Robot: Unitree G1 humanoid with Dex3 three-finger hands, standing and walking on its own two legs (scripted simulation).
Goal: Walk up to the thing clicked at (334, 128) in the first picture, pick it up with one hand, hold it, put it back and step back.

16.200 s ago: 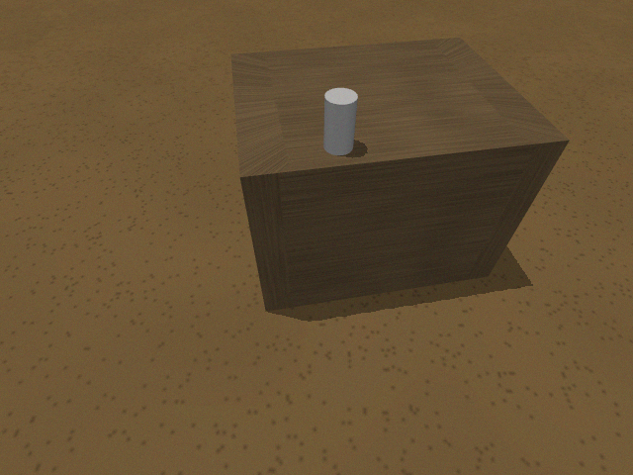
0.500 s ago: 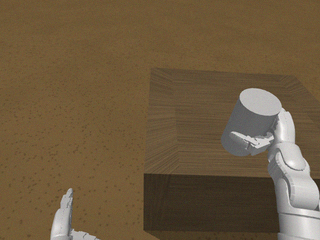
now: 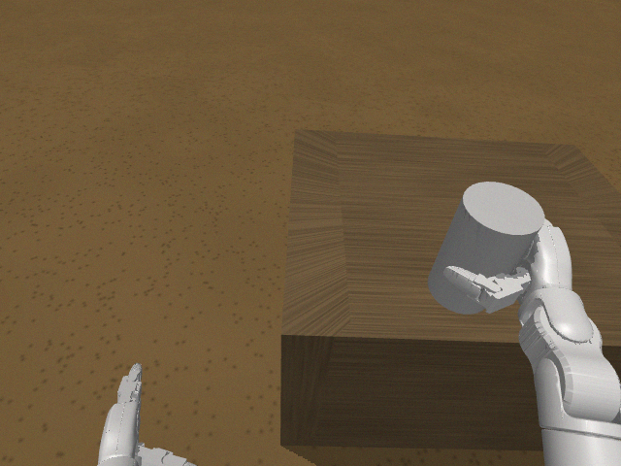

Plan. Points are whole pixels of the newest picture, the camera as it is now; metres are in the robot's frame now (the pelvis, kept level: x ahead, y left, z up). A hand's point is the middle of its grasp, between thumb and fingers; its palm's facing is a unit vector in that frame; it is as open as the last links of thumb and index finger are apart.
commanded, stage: hold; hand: right
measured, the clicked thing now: (478, 252) +0.32 -0.16 +0.16
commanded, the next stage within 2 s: crouch in 1.52 s
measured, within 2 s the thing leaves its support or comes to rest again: neither
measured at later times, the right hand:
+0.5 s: hand (482, 254) +0.32 -0.17 +0.16, palm faces +0.12 +0.99 -0.04, open 11.0 cm
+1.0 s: hand (484, 248) +0.32 -0.17 +0.17, palm faces +0.13 +0.99 -0.04, open 11.0 cm
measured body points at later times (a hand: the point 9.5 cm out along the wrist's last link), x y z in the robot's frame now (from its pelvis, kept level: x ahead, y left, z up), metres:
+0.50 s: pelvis +0.00 +0.00 +0.00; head -0.03 +0.03 +0.45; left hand +0.17 +0.26 -0.07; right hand +0.30 -0.22 +0.17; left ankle +0.02 +0.13 -0.73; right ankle +0.01 -0.14 -0.73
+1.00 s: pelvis +0.00 +0.00 +0.00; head -0.02 +0.03 +0.45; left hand +0.18 +0.26 -0.07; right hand +0.31 -0.22 +0.17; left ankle +0.02 +0.13 -0.73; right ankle +0.01 -0.14 -0.73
